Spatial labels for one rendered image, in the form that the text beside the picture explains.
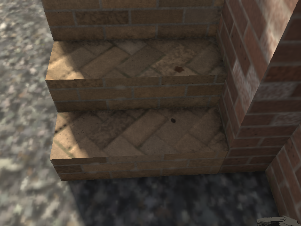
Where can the robot right hand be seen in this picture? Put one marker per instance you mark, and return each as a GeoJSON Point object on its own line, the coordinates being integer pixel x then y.
{"type": "Point", "coordinates": [277, 221]}

